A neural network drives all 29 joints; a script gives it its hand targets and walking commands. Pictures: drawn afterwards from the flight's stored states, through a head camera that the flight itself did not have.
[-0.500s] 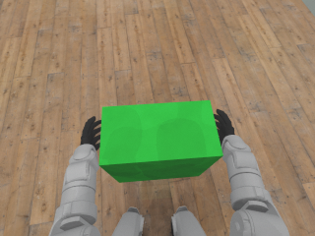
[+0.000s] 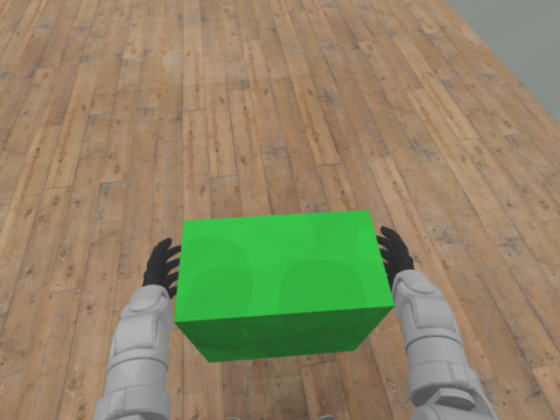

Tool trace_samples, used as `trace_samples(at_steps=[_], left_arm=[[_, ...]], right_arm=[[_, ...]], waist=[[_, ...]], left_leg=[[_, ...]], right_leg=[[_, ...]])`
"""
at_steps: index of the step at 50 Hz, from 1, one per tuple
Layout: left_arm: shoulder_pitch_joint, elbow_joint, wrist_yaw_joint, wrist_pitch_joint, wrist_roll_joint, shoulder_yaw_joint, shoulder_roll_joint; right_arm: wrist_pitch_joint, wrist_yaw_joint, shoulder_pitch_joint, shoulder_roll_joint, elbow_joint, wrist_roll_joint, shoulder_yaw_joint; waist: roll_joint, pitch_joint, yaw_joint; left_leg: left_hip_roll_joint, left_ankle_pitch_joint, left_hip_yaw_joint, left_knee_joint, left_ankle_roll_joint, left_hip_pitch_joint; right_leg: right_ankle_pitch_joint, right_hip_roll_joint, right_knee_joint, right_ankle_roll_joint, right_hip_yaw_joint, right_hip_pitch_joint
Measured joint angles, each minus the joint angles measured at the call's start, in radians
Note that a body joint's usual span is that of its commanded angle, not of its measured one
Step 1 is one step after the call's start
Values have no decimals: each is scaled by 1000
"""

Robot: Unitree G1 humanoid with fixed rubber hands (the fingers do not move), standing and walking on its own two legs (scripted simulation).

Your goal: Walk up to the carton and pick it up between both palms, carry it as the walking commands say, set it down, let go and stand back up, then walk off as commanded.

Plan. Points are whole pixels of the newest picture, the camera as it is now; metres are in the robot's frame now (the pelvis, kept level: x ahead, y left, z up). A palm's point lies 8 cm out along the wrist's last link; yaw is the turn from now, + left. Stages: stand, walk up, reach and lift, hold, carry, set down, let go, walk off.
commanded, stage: reach and lift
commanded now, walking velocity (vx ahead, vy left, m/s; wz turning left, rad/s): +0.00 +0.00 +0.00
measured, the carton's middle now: (280, 294) +0.33 +0.00 -0.09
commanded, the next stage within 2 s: hold in 1.88 s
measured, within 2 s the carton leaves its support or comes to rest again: neither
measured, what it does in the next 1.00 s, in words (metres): stands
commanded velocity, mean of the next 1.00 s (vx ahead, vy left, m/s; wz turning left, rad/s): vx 0.00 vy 0.00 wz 0.00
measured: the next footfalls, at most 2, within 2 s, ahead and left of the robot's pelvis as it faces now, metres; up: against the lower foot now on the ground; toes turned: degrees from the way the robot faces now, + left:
none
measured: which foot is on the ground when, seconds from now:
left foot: down 0.00-1.00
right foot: down 0.00-1.00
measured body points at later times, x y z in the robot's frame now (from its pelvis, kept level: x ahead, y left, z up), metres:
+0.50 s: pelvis +0.01 +0.00 +0.03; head +0.01 -0.01 +0.48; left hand +0.31 +0.19 +0.03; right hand +0.33 -0.18 +0.03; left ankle +0.02 +0.13 -0.72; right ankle +0.02 -0.12 -0.72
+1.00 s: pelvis +0.01 +0.00 +0.03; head -0.02 +0.00 +0.48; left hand +0.29 +0.19 +0.06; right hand +0.30 -0.18 +0.06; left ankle +0.02 +0.13 -0.72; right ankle +0.02 -0.12 -0.72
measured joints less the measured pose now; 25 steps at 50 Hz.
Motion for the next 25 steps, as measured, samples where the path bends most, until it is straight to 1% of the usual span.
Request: trace_samples(at_steps=[7, 14, 25], left_arm=[[28, -20, -6, 35, 11, -12, -2], [55, -47, -14, 80, 22, -22, -4], [109, -148, -22, 173, 22, -45, -6]], right_arm=[[34, 3, 34, 8, -27, -8, 4], [73, 4, 70, 15, -57, -16, 15], [153, 7, 122, 23, -144, -14, 51]], waist=[[0, 26, 2], [1, 47, 11], [1, 73, 20]], left_leg=[[8, 24, 1, -82, 2, 134], [19, 45, 3, -162, 2, 265], [31, 70, 1, -262, 3, 435]], right_leg=[[25, -1, -81, -3, 5, 133], [50, 0, -164, -7, 10, 263], [81, -1, -272, -12, 11, 436]])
